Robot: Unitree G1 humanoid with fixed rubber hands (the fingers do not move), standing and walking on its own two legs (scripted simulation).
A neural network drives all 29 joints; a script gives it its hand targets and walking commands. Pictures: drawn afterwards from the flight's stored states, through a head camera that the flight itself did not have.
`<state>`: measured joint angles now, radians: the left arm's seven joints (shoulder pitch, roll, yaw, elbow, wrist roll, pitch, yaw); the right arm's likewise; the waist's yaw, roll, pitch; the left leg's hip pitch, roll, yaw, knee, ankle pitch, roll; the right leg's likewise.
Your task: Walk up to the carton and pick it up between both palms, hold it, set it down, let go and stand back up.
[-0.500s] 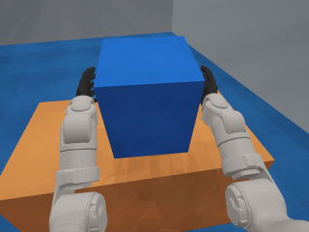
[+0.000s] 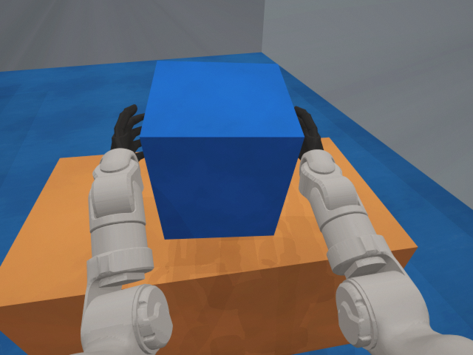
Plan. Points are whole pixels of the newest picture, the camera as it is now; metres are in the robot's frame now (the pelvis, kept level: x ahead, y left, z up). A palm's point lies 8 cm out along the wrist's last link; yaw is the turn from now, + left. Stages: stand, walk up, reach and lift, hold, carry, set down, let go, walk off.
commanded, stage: set down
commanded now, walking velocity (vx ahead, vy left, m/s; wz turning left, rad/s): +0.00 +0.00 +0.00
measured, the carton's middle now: (219, 154) +0.42 +0.03 +0.18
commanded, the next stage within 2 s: none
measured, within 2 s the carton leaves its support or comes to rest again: neither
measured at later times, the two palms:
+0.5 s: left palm (145, 167) +0.41 +0.17 +0.17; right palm (306, 165) +0.41 -0.13 +0.16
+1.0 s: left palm (151, 185) +0.41 +0.16 +0.12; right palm (305, 177) +0.41 -0.14 +0.13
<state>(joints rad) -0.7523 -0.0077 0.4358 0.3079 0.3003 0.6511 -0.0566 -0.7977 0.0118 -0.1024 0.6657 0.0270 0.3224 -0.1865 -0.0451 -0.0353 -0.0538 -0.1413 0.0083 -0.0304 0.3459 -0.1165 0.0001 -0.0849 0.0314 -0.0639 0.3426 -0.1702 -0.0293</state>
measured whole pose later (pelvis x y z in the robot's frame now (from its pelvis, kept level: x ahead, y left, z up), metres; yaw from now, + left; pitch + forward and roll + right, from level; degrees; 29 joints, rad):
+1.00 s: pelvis +0.02 +0.00 +0.00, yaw +0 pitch -4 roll +0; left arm -0.71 -0.03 0.42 0.65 0.31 0.25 0.02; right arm -0.79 -0.01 -0.20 0.98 -0.09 -0.06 -0.15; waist -0.01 -0.04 0.04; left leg -0.13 0.01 -0.03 0.33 -0.13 -0.02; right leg -0.08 0.03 -0.06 0.33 -0.19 -0.03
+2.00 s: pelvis +0.04 +0.00 +0.00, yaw +0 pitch +0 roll +0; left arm -0.71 -0.06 0.50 0.87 0.31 0.04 0.06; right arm -0.79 0.01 -0.39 1.07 -0.27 -0.15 -0.10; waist 0.01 -0.04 0.03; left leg -0.17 0.01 -0.03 0.32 -0.15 -0.02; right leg -0.12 0.03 -0.06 0.32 -0.21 -0.03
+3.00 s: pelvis +0.06 -0.01 +0.00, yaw +0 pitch +13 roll +0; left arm -0.72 -0.05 0.53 1.00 0.31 -0.27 0.07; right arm -0.79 0.02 -0.45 1.10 -0.34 -0.35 -0.09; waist 0.02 0.00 -0.03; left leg -0.39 0.01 -0.03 0.32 -0.14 -0.02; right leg -0.33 0.03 -0.06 0.32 -0.20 -0.03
